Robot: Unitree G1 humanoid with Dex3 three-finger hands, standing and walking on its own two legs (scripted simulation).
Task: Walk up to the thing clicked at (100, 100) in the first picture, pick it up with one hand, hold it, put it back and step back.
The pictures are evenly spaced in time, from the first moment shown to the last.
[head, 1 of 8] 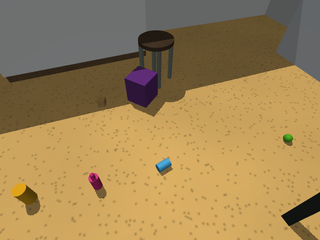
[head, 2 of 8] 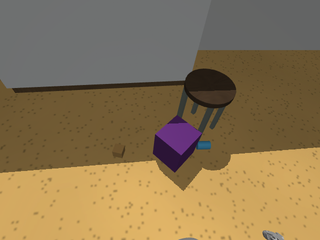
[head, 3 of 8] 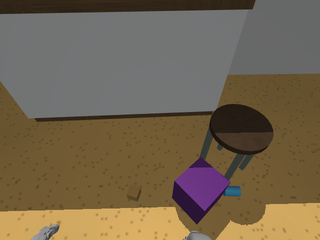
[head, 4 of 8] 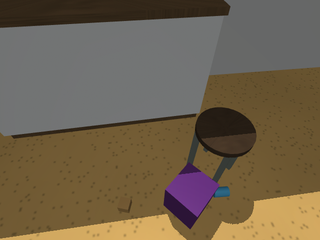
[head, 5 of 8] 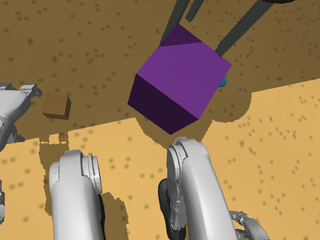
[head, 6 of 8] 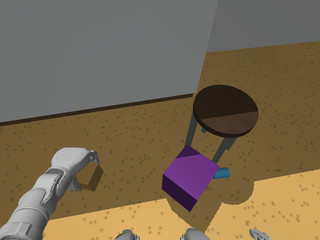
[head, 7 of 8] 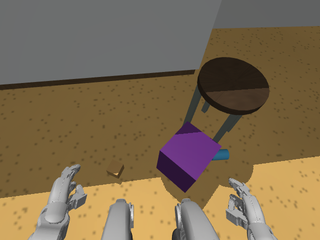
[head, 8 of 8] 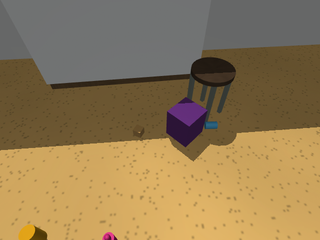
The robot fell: no
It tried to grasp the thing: yes
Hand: left
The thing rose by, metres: 0.68
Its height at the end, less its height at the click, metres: +0.00
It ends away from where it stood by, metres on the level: 0.02
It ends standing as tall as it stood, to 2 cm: yes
